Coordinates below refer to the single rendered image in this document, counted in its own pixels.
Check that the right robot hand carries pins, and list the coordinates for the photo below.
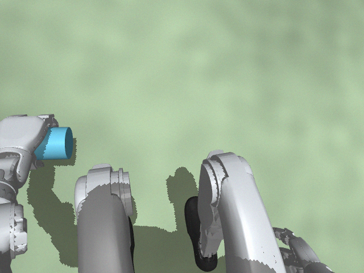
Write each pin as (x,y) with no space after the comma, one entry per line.
(300,253)

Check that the can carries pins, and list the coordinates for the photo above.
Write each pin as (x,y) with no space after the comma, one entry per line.
(57,144)

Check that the left robot hand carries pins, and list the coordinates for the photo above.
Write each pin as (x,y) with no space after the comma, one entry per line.
(26,132)

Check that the left robot arm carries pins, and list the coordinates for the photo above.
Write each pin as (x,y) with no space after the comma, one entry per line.
(15,165)

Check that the right robot arm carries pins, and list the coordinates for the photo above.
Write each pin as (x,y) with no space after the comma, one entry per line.
(317,267)

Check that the right robot foot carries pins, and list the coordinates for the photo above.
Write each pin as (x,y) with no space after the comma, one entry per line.
(193,228)

